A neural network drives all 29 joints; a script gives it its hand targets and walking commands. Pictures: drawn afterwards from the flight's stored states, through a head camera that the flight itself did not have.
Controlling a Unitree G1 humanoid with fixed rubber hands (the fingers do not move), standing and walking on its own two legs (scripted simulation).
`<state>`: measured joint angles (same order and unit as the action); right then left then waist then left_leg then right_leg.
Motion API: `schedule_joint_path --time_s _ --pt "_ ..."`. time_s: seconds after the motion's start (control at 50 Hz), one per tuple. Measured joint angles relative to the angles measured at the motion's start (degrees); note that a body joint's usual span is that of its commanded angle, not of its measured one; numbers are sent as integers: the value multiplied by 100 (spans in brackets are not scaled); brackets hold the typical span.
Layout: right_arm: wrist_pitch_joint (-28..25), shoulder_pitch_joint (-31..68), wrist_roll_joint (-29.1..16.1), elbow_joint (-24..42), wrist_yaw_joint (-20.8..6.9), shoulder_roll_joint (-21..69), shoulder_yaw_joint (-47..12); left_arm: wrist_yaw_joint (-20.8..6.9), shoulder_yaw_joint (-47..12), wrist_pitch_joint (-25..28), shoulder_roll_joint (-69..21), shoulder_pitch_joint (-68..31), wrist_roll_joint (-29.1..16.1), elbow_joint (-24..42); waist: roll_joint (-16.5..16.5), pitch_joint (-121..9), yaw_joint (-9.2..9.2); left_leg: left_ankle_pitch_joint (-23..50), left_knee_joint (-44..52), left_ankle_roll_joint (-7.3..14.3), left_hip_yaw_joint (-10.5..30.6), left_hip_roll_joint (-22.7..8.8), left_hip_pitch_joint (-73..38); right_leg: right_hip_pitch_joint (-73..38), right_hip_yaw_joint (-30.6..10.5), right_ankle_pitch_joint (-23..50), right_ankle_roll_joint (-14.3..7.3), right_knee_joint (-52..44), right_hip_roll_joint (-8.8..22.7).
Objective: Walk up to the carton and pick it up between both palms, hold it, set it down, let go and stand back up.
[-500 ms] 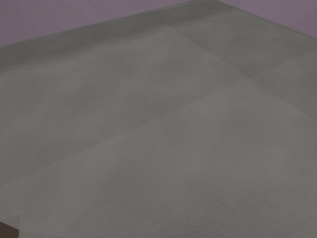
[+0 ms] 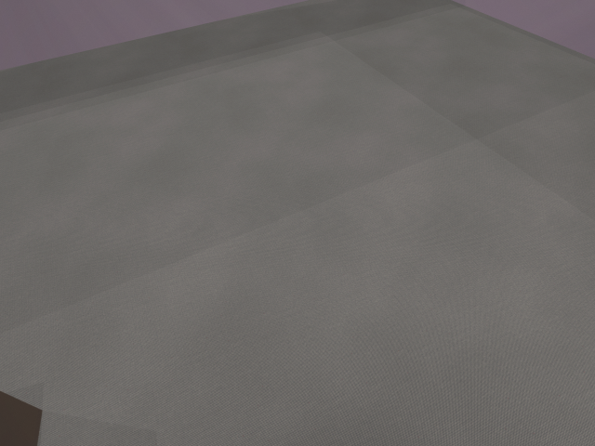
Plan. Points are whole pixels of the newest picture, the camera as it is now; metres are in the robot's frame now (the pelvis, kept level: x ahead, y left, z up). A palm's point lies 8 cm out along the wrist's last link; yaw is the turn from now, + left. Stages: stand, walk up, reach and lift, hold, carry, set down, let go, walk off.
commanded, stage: walk up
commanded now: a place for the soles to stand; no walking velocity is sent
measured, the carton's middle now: out of the picture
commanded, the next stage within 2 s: none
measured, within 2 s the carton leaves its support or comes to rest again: neither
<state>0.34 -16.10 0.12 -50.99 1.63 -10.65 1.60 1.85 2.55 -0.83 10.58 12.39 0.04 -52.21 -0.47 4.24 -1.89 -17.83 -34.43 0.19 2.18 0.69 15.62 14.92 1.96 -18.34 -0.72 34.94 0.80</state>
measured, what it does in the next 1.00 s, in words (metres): walks backwards, turning left: left foot, then right foot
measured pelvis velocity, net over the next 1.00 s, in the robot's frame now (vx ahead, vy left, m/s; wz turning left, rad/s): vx -0.27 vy -0.04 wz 0.89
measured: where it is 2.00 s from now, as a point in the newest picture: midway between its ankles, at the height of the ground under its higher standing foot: outside the picture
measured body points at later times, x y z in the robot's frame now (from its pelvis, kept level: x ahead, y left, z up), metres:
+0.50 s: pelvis -0.12 -0.03 -0.01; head -0.09 -0.03 +0.44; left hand -0.12 +0.29 -0.10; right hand +0.13 -0.21 -0.12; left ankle -0.18 +0.13 -0.69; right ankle -0.01 -0.12 -0.73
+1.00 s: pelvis -0.27 -0.04 -0.01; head -0.26 -0.03 +0.44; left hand -0.45 +0.20 -0.12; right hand +0.04 -0.11 -0.10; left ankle -0.24 +0.10 -0.69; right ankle -0.18 -0.08 -0.73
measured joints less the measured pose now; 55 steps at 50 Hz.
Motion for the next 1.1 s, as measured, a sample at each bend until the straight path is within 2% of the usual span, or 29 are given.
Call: schedule_joint_path --time_s 0.04,0.1,0.14,0.18,0.2,0.26,0.3,0.34,0.42,0.48,0.52,0.56,0.6,0.62,0.66,0.7,0.74,0.8,0.88,0.92,0.94,0.96,1.0,1.04,1.1 --pt "32 59 26 180 -14 -162 61 9 88 -4 183 -267 -44 267 34 232 -21 -26 -292 0 150 74 254 323 104 -31 -112 530 56" --pt "175 133 46 397 -33 -454 209 22 189 -13 457 -579 -71 610 51 453 -138 11 -594 -46 448 198 597 630 -166 -165 -217 1066 -98" --pt "295 137 67 481 -58 -635 280 31 223 -2 558 -728 -82 786 45 490 -194 147 -594 -125 699 314 761 551 -310 -470 -203 879 -265" --pt "392 172 79 585 -95 -845 322 38 208 75 537 -790 -69 914 -86 523 -170 296 -562 -191 944 348 883 437 -210 -143 -150 441 -355" --pt "407 202 105 654 -107 -918 337 48 165 118 526 -778 -27 955 -138 536 -178 2 -775 -180 994 383 991 429 -95 -60 -140 381 -333" --pt "445 224 350 903 -128 -933 364 102 108 111 570 -729 170 904 40 477 -157 -1077 -2376 -309 436 456 1445 314 150 39 -171 207 25" --pt "459 220 432 1059 -213 -976 341 125 110 72 548 -665 239 896 82 392 -85 -1117 -3070 -347 246 344 1545 172 311 189 -171 -53 227" --pt "464 228 432 1221 -323 -1056 317 137 86 65 518 -593 275 921 -4 299 -11 -844 -3324 -364 286 157 1534 113 490 337 -125 -233 334" --pt "495 343 345 1433 -500 -1055 241 105 60 71 536 -534 310 924 -229 305 36 -556 -2870 -452 321 -304 1219 78 904 413 -62 -186 490" --pt "526 476 306 1518 -596 -922 167 60 79 109 607 -501 340 970 -311 391 84 -682 -2237 -463 110 -629 939 121 1206 391 -22 52 662" --pt "497 554 275 1556 -653 -829 123 36 105 121 687 -478 361 1004 -304 445 130 -803 -1760 -395 -55 -778 719 185 1377 371 33 258 820" --pt "417 575 223 1575 -707 -760 88 17 143 106 794 -452 377 1033 -245 452 163 -788 -1203 -265 -214 -861 436 293 1526 331 104 517 1018" --pt "300 600 171 1494 -734 -616 69 1 219 68 969 -439 373 1012 97 573 263 -120 -1051 -233 -360 -623 367 428 1406 102 84 928 1356" --pt "258 566 156 1461 -726 -563 49 -20 252 34 1026 -375 339 990 219 579 312 -65 -1103 -193 -400 -530 383 565 1186 -471 98 1235 1351" --pt "240 420 111 1382 -656 -521 15 -46 266 -89 1072 -237 212 993 265 459 172 -20 -1106 -28 -218 -412 561 903 616 -1269 147 1981 916" --pt "299 276 137 1264 -550 -536 20 -67 229 -127 1072 -214 95 1014 275 404 0 229 -817 140 71 -233 651 1116 298 -1331 113 2544 496" --pt "395 227 224 1216 -494 -635 43 -77 205 -25 1028 -120 47 1051 287 359 -5 554 -434 242 174 -104 674 1271 166 -989 62 2755 198" --pt "435 322 244 1281 -528 -809 166 -62 201 109 970 156 69 1051 268 289 -51 958 -20 285 262 90 743 1159 183 -647 25 2430 -83" --pt "446 465 302 1410 -579 -930 238 3 222 129 909 405 62 1072 234 196 -76 1394 254 284 419 447 949 567 174 -663 -39 1215 -345" --pt "486 556 328 1435 -591 -950 222 45 216 165 838 527 82 1101 163 173 -3 1480 243 225 464 607 1069 121 188 -277 -169 302 -415" --pt "508 618 332 1407 -591 -956 220 75 197 181 745 550 125 1071 -11 243 32 1215 91 135 571 612 1110 30 284 -16 -244 136 -451" --pt "526 620 347 1391 -591 -897 205 103 163 185 706 620 176 1075 -85 247 72 639 -316 -2 612 678 1227 -9 371 92 -268 83 -406" --pt "585 514 461 1395 -602 -715 145 188 131 199 711 723 338 1005 -50 158 214 -36 -1755 -262 370 735 1658 -66 481 148 -289 -21 -184" --pt "619 433 546 1387 -651 -621 69 253 141 254 684 767 429 888 -43 101 328 65 -2928 -383 262 587 1935 -196 580 274 -225 -269 26" --pt "563 325 535 1397 -741 -658 69 245 102 340 547 798 445 873 -235 43 313 515 -3635 -401 436 170 2018 -286 833 423 -41 -446 268"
